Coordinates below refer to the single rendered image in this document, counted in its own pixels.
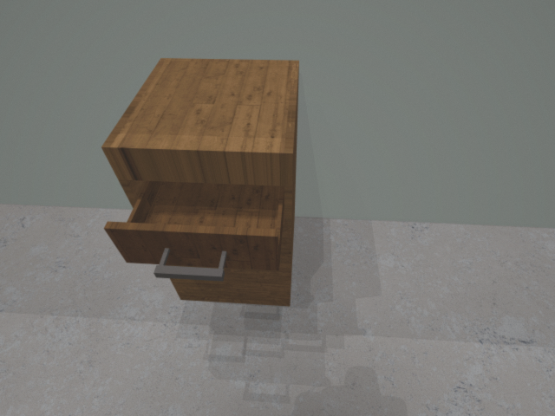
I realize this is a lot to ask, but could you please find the drawer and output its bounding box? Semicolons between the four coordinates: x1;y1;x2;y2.
104;181;284;271

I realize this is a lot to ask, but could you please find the handle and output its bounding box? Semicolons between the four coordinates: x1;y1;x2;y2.
154;248;227;282

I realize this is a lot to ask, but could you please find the cabinet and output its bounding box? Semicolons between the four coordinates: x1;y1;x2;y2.
101;58;299;306

